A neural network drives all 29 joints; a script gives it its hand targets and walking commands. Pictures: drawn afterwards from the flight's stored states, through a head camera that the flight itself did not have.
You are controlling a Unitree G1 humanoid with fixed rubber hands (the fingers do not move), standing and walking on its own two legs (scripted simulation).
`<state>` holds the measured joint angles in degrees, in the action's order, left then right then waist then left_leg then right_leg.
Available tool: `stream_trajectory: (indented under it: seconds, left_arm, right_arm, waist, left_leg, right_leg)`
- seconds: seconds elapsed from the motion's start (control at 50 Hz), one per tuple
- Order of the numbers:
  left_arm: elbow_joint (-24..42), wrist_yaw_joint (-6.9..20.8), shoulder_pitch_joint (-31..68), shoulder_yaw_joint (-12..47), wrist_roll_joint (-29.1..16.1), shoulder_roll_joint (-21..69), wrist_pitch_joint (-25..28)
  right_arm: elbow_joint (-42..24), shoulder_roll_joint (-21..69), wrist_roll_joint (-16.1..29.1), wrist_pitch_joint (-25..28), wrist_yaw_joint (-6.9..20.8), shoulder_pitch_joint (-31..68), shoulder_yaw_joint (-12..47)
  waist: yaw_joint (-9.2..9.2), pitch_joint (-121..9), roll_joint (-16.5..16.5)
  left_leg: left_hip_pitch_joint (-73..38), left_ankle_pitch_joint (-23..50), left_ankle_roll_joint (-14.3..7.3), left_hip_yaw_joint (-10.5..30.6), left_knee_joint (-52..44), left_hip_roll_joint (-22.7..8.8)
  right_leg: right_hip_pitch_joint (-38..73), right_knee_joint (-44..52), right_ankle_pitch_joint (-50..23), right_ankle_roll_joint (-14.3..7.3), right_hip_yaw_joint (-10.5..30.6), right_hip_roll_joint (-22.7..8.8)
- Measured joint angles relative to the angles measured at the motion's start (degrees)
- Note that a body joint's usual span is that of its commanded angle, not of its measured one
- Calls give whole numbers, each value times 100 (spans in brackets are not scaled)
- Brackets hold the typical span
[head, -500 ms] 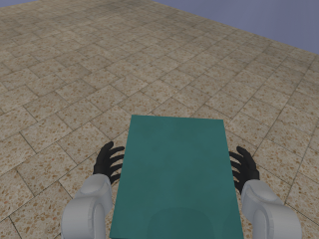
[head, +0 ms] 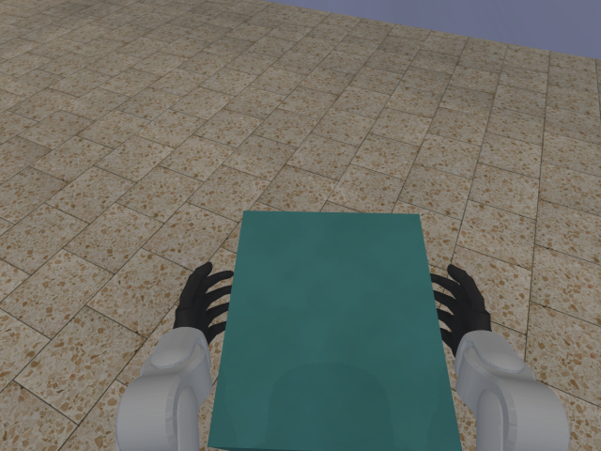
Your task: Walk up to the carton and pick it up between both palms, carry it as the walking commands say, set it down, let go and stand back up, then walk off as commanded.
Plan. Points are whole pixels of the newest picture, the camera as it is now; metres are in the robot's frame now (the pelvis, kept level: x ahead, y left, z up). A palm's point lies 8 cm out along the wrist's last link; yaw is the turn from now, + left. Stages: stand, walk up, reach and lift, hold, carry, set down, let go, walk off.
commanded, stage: carry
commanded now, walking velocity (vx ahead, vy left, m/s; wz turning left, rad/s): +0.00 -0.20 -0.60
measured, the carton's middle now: (327, 340) +0.25 +0.00 +0.01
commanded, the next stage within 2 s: none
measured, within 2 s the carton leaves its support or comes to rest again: neither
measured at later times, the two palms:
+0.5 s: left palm (422, 360) +0.21 -0.09 +0.08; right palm out of the picture +0.11 -0.39 +0.07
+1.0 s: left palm out of the picture +0.12 -0.29 +0.11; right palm out of the picture -0.07 -0.53 +0.12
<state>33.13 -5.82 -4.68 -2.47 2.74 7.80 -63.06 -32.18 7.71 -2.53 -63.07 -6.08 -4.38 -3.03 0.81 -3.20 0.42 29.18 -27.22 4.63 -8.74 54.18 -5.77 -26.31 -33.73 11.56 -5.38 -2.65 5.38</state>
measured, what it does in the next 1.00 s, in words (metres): steps to the right, turning right: left foot, then right foot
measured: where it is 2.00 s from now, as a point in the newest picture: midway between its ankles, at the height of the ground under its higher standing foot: outside the picture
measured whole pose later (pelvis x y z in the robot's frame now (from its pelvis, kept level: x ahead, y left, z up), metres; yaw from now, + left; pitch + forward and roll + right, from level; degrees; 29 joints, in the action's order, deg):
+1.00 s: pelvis -0.17 -0.27 +0.02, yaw -37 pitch +2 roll -3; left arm 31.6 -6.6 0.2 -2.2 3.6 7.3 -67.3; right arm -30.3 7.5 -2.5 -64.5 -6.0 -2.1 -4.6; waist 0.2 -3.7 0.3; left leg 15.1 -14.7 2.5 -16.1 29.7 -13.7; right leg -33.5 -61.9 18.9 3.1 -1.7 -2.5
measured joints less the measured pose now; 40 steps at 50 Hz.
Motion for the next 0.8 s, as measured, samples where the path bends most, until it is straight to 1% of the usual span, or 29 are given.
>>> stream_trajectory:
  seconds: [0.04, 0.06, 0.08, 0.1, 0.12, 0.14, 0.18, 0.2, 0.22, 0.26, 0.3, 0.34, 0.4, 0.44, 0.46, 0.5, 0.52, 0.54, 0.56, 0.6, 0.64, 0.68, 0.72, 0.76, 0.78, 0.8]
  left_arm:
    - [6, -1, 37, 12, 34, -5, -51]
    - [7, -2, 62, 14, 55, -8, -91]
    - [-6, -4, 92, -25, 66, -17, -141]
    - [-40, -5, 89, -38, 84, -18, -183]
    - [-64, -7, 87, -38, 104, -16, -226]
    - [-79, -9, 97, -30, 115, -16, -276]
    - [-131, -13, 160, -3, 115, -24, -352]
    - [-170, -15, 208, 11, 111, -30, -367]
    - [-201, -18, 263, 26, 108, -36, -375]
    - [-212, -35, 385, 41, 99, -46, -383]
    - [-177, -50, 496, 38, 96, -52, -389]
    - [-137, -57, 555, 25, 95, -53, -397]
    - [-72, -59, 534, -8, 85, -51, -408]
    - [-51, -57, 489, -17, 64, -50, -400]
    - [-79, -57, 480, 6, 53, -46, -363]
    - [-249, -98, 417, 54, 56, -37, -252]
    - [-326, -124, 365, 58, 65, -35, -207]
    - [-369, -125, 298, 50, 62, -30, -182]
    - [-371, -116, 222, 33, 57, -23, -164]
    - [-267, -45, 82, 0, 14, -6, -98]
    - [-129, -30, 9, -5, 2, 1, -3]
    - [-19, -22, -2, -3, 7, 1, 43]
    - [25, -20, 24, 1, 27, -3, 24]
    - [9, -22, 70, 5, 62, -9, -48]
    - [-6, -25, 98, 4, 83, -13, -99]
    - [-30, -29, 128, -35, 95, -20, -159]
  right_arm:
    - [27, -1, 2, 14, 11, 0, -10]
    - [52, -1, -1, 16, 19, 5, -13]
    - [141, 1, -17, 41, 25, 14, 18]
    - [224, -1, -28, 31, 30, 30, 24]
    - [270, -3, -24, 2, 32, 31, 18]
    - [279, -1, -27, -21, 35, 7, 10]
    - [256, 9, -45, -51, 37, -47, -20]
    - [244, 11, -54, -61, 37, -51, -44]
    - [227, 10, -57, -72, 36, -37, -72]
    - [179, -1, -44, -92, 35, 43, -125]
    - [134, -14, -24, -102, 34, 146, -162]
    - [105, -21, -15, -115, 34, 221, -175]
    - [88, -26, -23, -152, 34, 271, -144]
    - [54, -25, -44, -195, 33, 265, -120]
    - [22, -37, -52, -219, 32, 282, -139]
    - [133, -36, -29, -237, 21, 316, -201]
    - [224, -36, -24, -226, 10, 313, -199]
    - [287, -32, -26, -211, 7, 275, -181]
    - [312, -27, -27, -191, -1, 217, -143]
    - [262, -18, -12, -128, -17, 132, -68]
    - [162, -14, 8, -50, -24, 110, -22]
    - [89, -14, 29, 6, -25, 120, -2]
    - [80, -16, 42, 27, -22, 135, -3]
    - [132, -18, 39, 22, -12, 145, -15]
    - [174, -18, 32, 16, -3, 149, -18]
    - [275, -17, 17, 34, 4, 158, 8]
  waist:
    - [2, -103, 109]
    - [-6, -155, 167]
    - [-15, -181, 349]
    - [-23, -225, 392]
    - [-17, -243, 345]
    - [-14, -247, 292]
    - [-22, -229, 213]
    - [-31, -206, 172]
    - [-39, -180, 128]
    - [-50, -119, 39]
    - [-52, -66, -29]
    - [-49, -37, -74]
    - [-53, -26, -132]
    - [-57, -50, -174]
    - [-44, -45, -239]
    - [-38, -11, -306]
    - [-64, 75, -341]
    - [-90, 158, -353]
    - [-108, 215, -332]
    - [-105, 258, -257]
    - [-90, 242, -191]
    - [-75, 164, -109]
    - [-62, 45, 0]
    - [-53, -83, 129]
    - [-54, -142, 199]
    - [-52, -175, 384]
  left_leg:
    - [-409, 111, -78, -87, -866, 144]
    - [-679, 352, -151, -159, -1442, 190]
    - [-801, 661, -371, -254, -1707, 247]
    - [-832, 802, -546, -327, -1770, 190]
    - [-877, 859, -637, -393, -1807, 71]
    - [-952, 901, -657, -456, -1886, -43]
    - [-1126, 1014, -576, -557, -2111, -247]
    - [-1197, 1076, -513, -590, -2206, -352]
    - [-1243, 1131, -449, -616, -2272, -466]
    - [-1259, 1205, -323, -661, -2302, -717]
    - [-1210, 1244, -193, -706, -2249, -985]
    - [-1138, 1273, -44, -754, -2168, -1240]
    - [-1008, 1292, 225, -812, -1972, -1588]
    - [-860, 1237, 435, -784, -1687, -1800]
    - [-697, 1072, 437, -650, -1388, -1887]
    - [-196, -402, 424, -71, -299, -1569]
    - [17, -819, 381, 148, 271, -1330]
    - [177, -922, 342, 248, 722, -1097]
    - [284, -793, 297, 254, 1014, -879]
    - [362, -379, 209, 148, 1164, -529]
    - [312, -96, 115, 53, 929, -254]
    - [163, 25, 19, -9, 478, -27]
    - [-90, 48, -63, -55, -118, 149]
    - [-484, 99, -117, -124, -921, 272]
    - [-746, 304, -181, -188, -1468, 306]
    - [-898, 744, -422, -281, -1805, 348]
  right_leg:
    - [0, 92, -100, -59, 40, 144]
    - [-5, 116, -142, -79, 60, 220]
    - [-29, 60, -130, -7, 134, 199]
    - [-176, -351, 331, 130, 92, 195]
    - [-386, -1058, 727, 259, -15, 169]
    - [-581, -1799, 895, 374, -86, 85]
    - [-828, -2930, 797, 574, -96, -194]
    - [-866, -3224, 698, 652, -52, -346]
    - [-864, -3343, 628, 718, 7, -486]
    - [-789, -3220, 648, 808, 113, -706]
    - [-659, -2818, 809, 854, 127, -850]
    - [-466, -2232, 943, 861, 41, -931]
    - [-79, -1241, 954, 837, -183, -926]
    - [332, -318, 644, 779, -314, -846]
    - [405, -56, 178, 722, -329, -769]
    - [152, -386, 766, 562, -205, -675]
    - [36, -550, 762, 493, -164, -629]
    - [-10, -578, 580, 428, -142, -588]
    - [-5, -511, 398, 378, -114, -550]
    - [31, -323, 267, 278, -45, -433]
    - [32, -196, 170, 159, 8, -266]
    - [28, -77, 65, 35, 42, -89]
    - [30, 39, -41, -76, 72, 85]
    - [50, 156, -145, -166, 102, 257]
    - [59, 201, -193, -200, 119, 345]
    - [55, 179, -210, -131, 196, 352]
